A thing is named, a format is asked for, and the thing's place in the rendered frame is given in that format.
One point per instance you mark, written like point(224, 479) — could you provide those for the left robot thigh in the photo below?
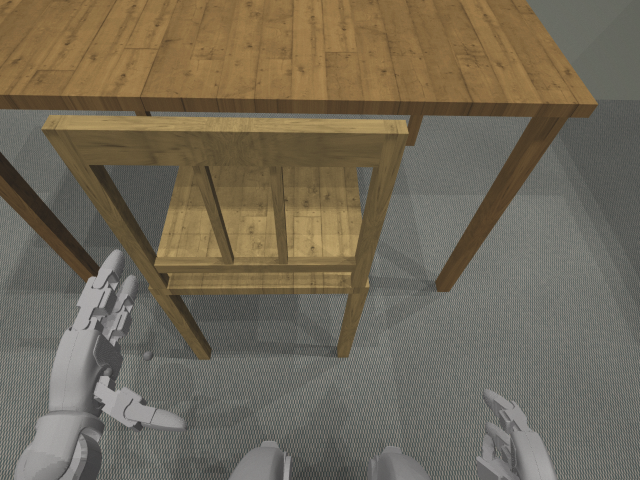
point(264, 463)

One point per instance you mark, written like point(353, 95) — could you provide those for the chair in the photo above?
point(259, 205)

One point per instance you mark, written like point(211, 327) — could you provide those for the right robot thigh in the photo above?
point(395, 466)

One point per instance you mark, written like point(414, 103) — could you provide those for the robot right hand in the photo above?
point(524, 454)

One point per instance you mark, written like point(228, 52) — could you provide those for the left robot forearm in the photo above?
point(65, 447)

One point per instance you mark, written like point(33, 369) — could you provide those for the table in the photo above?
point(371, 57)

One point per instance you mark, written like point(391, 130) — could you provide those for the robot thigh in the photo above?
point(264, 463)
point(395, 466)

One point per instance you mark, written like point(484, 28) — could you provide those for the robot left hand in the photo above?
point(90, 346)

